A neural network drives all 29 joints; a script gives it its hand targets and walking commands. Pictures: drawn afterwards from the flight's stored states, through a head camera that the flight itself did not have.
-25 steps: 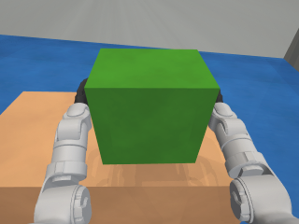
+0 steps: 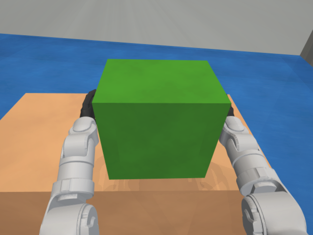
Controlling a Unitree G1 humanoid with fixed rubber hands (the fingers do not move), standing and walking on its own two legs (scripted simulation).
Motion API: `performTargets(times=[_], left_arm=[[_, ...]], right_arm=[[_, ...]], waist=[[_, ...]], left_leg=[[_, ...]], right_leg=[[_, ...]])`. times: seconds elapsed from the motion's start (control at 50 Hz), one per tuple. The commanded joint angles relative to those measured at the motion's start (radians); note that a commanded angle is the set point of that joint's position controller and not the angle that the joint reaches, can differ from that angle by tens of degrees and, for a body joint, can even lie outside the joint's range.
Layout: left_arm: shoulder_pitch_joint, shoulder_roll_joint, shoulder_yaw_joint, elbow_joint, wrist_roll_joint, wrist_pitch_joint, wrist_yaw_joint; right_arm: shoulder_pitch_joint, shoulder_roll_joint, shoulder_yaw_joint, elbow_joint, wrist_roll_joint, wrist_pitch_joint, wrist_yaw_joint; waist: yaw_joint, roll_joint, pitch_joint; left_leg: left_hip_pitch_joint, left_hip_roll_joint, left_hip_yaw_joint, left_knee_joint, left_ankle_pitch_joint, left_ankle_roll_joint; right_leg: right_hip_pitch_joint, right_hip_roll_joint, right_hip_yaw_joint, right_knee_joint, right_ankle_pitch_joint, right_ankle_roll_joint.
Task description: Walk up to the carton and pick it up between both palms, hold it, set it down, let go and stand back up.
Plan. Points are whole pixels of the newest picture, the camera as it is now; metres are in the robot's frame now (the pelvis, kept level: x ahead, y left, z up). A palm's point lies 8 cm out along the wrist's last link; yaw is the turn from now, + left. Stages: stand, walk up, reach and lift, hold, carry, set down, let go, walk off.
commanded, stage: set down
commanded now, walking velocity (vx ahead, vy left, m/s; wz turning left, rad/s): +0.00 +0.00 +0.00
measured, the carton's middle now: (157, 120) +0.38 +0.01 +0.14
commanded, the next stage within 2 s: none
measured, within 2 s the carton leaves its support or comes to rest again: rests again in 1.54 s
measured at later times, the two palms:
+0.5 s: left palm (95, 120) +0.39 +0.18 +0.13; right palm (219, 117) +0.42 -0.17 +0.12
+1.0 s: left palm (99, 127) +0.40 +0.19 +0.09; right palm (213, 123) +0.45 -0.16 +0.07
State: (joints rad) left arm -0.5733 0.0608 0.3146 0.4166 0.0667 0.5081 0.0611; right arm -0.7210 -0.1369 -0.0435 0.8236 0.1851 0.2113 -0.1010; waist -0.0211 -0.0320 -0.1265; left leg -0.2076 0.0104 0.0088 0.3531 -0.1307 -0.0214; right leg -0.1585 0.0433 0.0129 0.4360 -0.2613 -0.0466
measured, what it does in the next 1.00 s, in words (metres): stands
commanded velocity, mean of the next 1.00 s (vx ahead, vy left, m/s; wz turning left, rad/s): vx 0.00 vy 0.00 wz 0.00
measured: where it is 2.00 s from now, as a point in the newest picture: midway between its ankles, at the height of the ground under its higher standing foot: outside the picture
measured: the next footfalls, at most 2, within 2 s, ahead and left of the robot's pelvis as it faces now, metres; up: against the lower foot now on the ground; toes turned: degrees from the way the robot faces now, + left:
none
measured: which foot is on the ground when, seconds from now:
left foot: down 0.00-1.00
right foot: down 0.00-1.00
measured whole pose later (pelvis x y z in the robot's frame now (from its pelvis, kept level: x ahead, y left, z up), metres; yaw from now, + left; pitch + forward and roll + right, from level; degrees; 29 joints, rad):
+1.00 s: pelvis +0.03 -0.01 +0.00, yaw +0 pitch +9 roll +2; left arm -0.56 -0.02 0.30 0.45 0.07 0.29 0.13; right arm -0.74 -0.20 -0.04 0.92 0.18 -0.02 -0.02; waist 0.06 0.01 -0.08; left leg -0.36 0.01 0.01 0.34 -0.14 -0.03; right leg -0.31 0.04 0.01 0.44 -0.28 -0.06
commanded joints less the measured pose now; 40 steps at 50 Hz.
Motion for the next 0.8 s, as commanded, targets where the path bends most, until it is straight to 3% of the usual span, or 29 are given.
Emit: performTargets(times=[0.0,0.02,0.06,0.1,0.12,0.14,0.16,0.18,0.22,0.24,0.26,0.34,0.36,0.38,0.44,0.46,0.48,0.52,0.54,0.56,0.58,0.6,0.62,0.64,0.66,0.68,0.7,0.72,0.78], left_arm=[[-0.882,-0.591,-0.397,-0.135,0.003,-0.117,-0.098],[-0.925,-0.586,-0.443,-0.170,-0.015,-0.131,-0.086],[-0.904,-0.639,-0.482,-0.125,-0.022,-0.137,-0.066],[-0.893,-0.635,-0.488,-0.165,-0.025,-0.147,-0.049],[-0.932,-0.642,-0.503,-0.167,-0.042,-0.163,-0.048],[-0.928,-0.641,-0.514,-0.173,-0.042,-0.172,-0.045],[-0.936,-0.649,-0.517,-0.189,-0.049,-0.184,-0.036],[-0.889,-0.656,-0.517,-0.154,-0.053,-0.181,-0.033],[-0.826,-0.621,-0.480,-0.134,-0.027,-0.179,-0.038],[-0.827,-0.630,-0.458,-0.095,-0.024,-0.172,-0.039],[-0.772,-0.584,-0.390,-0.055,0.026,-0.154,-0.047],[-0.740,-0.585,-0.404,-0.102,0.024,-0.161,-0.053],[-0.753,-0.577,-0.409,-0.158,0.022,-0.167,-0.047],[-0.752,-0.606,-0.440,-0.201,0.000,-0.178,-0.045],[-0.738,-0.567,-0.391,-0.092,0.014,-0.177,-0.052],[-0.730,-0.582,-0.383,-0.130,0.016,-0.184,-0.047],[-0.729,-0.570,-0.382,-0.122,0.012,-0.191,-0.047],[-0.657,-0.569,-0.386,-0.105,0.025,-0.187,-0.054],[-0.652,-0.598,-0.397,-0.097,0.010,-0.178,-0.055],[-0.671,-0.610,-0.419,-0.149,0.005,-0.190,-0.051],[-0.640,-0.586,-0.389,-0.148,0.012,-0.203,-0.056],[-0.657,-0.574,-0.382,-0.113,0.023,-0.206,-0.057],[-0.663,-0.599,-0.393,-0.129,0.009,-0.208,-0.055],[-0.635,-0.596,-0.407,-0.162,-0.001,-0.203,-0.054],[-0.632,-0.601,-0.404,-0.116,0.017,-0.204,-0.055],[-0.621,-0.558,-0.359,-0.075,0.032,-0.205,-0.059],[-0.637,-0.572,-0.381,-0.146,0.011,-0.226,-0.055],[-0.653,-0.566,-0.384,-0.153,0.015,-0.226,-0.046],[-0.666,-0.628,-0.452,-0.185,-0.034,-0.255,-0.024]], right_arm=[[-1.013,0.554,0.205,-0.361,-0.001,-0.149,0.211],[-1.055,0.557,0.215,-0.366,0.002,-0.161,0.216],[-1.021,0.536,0.166,-0.338,-0.001,-0.179,0.229],[-1.007,0.530,0.169,-0.330,0.013,-0.196,0.237],[-1.051,0.554,0.193,-0.401,0.002,-0.213,0.236],[-1.010,0.532,0.193,-0.352,-0.010,-0.211,0.233],[-1.023,0.547,0.188,-0.389,-0.003,-0.224,0.236],[-0.979,0.543,0.180,-0.336,-0.012,-0.222,0.236],[-0.956,0.524,0.182,-0.297,-0.014,-0.219,0.234],[-0.943,0.481,0.164,-0.286,-0.017,-0.215,0.235],[-0.875,0.463,0.145,-0.192,-0.035,-0.197,0.239],[-0.931,0.470,0.215,-0.316,0.007,-0.220,0.228],[-0.899,0.488,0.234,-0.293,0.025,-0.219,0.227],[-0.906,0.487,0.252,-0.334,0.028,-0.230,0.228],[-0.951,0.445,0.214,-0.332,0.004,-0.244,0.220],[-0.949,0.468,0.229,-0.357,0.006,-0.244,0.227],[-0.927,0.480,0.255,-0.323,0.001,-0.237,0.219],[-0.898,0.448,0.255,-0.302,0.005,-0.246,0.209],[-0.884,0.448,0.239,-0.309,-0.008,-0.242,0.204],[-0.866,0.470,0.257,-0.329,0.007,-0.251,0.209],[-0.842,0.506,0.306,-0.325,0.011,-0.251,0.206],[-0.869,0.469,0.270,-0.307,-0.007,-0.256,0.206],[-0.890,0.475,0.282,-0.362,-0.009,-0.270,0.205],[-0.864,0.491,0.317,-0.357,0.001,-0.262,0.195],[-0.836,0.462,0.254,-0.300,-0.037,-0.253,0.200],[-0.854,0.428,0.251,-0.253,-0.036,-0.249,0.207],[-0.860,0.472,0.301,-0.332,-0.020,-0.271,0.207],[-0.878,0.465,0.289,-0.330,-0.019,-0.275,0.212],[-0.882,0.465,0.282,-0.356,-0.021,-0.310,0.214]], waist=[[0.150,0.043,-0.363],[0.145,0.048,-0.398],[0.096,0.096,-0.418],[0.115,0.100,-0.454],[0.123,0.050,-0.526],[0.119,0.092,-0.490],[0.120,0.060,-0.561],[0.107,0.063,-0.534],[0.117,0.044,-0.455],[0.121,0.042,-0.410],[0.136,0.039,-0.328],[0.157,0.013,-0.466],[0.182,0.047,-0.487],[0.156,0.020,-0.526],[0.173,0.018,-0.465],[0.185,0.006,-0.517],[0.177,-0.030,-0.460],[0.181,-0.009,-0.481],[0.146,-0.026,-0.481],[0.159,-0.003,-0.523],[0.184,-0.043,-0.502],[0.169,-0.061,-0.477],[0.178,-0.026,-0.543],[0.172,-0.041,-0.543],[0.135,-0.046,-0.473],[0.167,-0.053,-0.458],[0.195,-0.072,-0.525],[0.191,-0.022,-0.567],[0.164,-0.008,-0.680]], left_leg=[[0.243,-0.004,0.001,-0.063,0.058,0.022],[0.259,0.000,0.004,-0.042,0.115,0.016],[0.299,0.011,-0.016,-0.026,0.156,-0.003],[0.303,0.016,-0.013,-0.015,0.163,-0.015],[0.320,0.005,0.002,-0.007,0.180,-0.002],[0.322,0.006,0.005,-0.016,0.195,-0.010],[0.332,0.016,-0.006,-0.006,0.213,-0.005],[0.336,0.010,0.003,0.007,0.243,-0.013],[0.321,0.010,-0.007,0.000,0.262,-0.001],[0.329,0.016,-0.006,-0.003,0.271,-0.017],[0.305,0.020,0.002,-0.019,0.216,-0.002],[0.306,0.007,-0.002,0.001,0.324,0.005],[0.316,0.007,-0.004,0.018,0.376,-0.004],[0.342,0.003,-0.011,0.039,0.434,-0.008],[0.263,-0.004,0.011,0.029,0.371,-0.001],[0.274,0.004,-0.001,0.024,0.362,-0.001],[0.235,-0.006,0.004,0.029,0.382,0.010],[0.240,-0.002,-0.006,0.032,0.451,0.005],[0.279,0.009,-0.026,0.044,0.490,-0.007],[0.300,0.006,-0.017,0.050,0.489,-0.010],[0.225,-0.013,0.002,0.039,0.463,0.011],[0.187,-0.009,-0.010,0.027,0.445,0.008],[0.214,-0.007,-0.019,0.035,0.448,0.004],[0.210,-0.008,-0.009,0.044,0.481,0.001],[0.234,0.004,-0.028,0.037,0.483,-0.003],[0.240,0.004,-0.006,0.039,0.483,0.004],[0.213,0.004,-0.007,0.053,0.507,0.004],[0.240,0.006,-0.020,0.060,0.534,0.000],[0.284,0.007,-0.023,0.097,0.630,-0.014]], right_leg=[[-0.020,-0.034,-0.040,-0.156,0.160,0.080],[-0.048,-0.022,-0.045,-0.148,0.184,0.069],[-0.092,-0.011,-0.062,-0.168,0.194,0.054],[-0.118,-0.009,-0.067,-0.165,0.167,0.046],[-0.102,-0.014,-0.064,-0.156,0.210,0.059],[-0.107,-0.019,-0.069,-0.158,0.217,0.056],[-0.117,-0.013,-0.077,-0.153,0.230,0.056],[-0.113,-0.007,-0.081,-0.159,0.263,0.054],[-0.109,-0.019,-0.071,-0.164,0.297,0.068],[-0.114,-0.012,-0.073,-0.165,0.271,0.059],[-0.109,-0.022,-0.061,-0.181,0.250,0.062],[-0.038,-0.023,-0.052,-0.152,0.445,0.078],[-0.034,-0.031,-0.046,-0.134,0.518,0.090],[-0.023,-0.022,-0.051,-0.127,0.577,0.090],[-0.020,-0.024,-0.053,-0.123,0.551,0.089],[-0.023,-0.028,-0.046,-0.117,0.565,0.096],[0.018,-0.041,-0.030,-0.109,0.657,0.107],[0.007,-0.043,-0.036,-0.098,0.736,0.110],[-0.001,-0.038,-0.049,-0.096,0.757,0.110],[-0.020,-0.034,-0.050,-0.094,0.741,0.111],[0.077,-0.049,-0.027,-0.086,0.847,0.123],[0.054,-0.047,-0.036,-0.067,0.834,0.124],[0.032,-0.056,-0.033,-0.071,0.845,0.131],[0.092,-0.050,-0.030,-0.055,0.944,0.125],[0.035,-0.047,-0.048,-0.076,0.854,0.125],[0.028,-0.042,-0.036,-0.083,0.803,0.113],[0.064,-0.048,-0.035,-0.054,0.912,0.127],[0.029,-0.051,-0.036,-0.051,0.890,0.124],[-0.060,-0.030,-0.057,-0.059,0.871,0.101]])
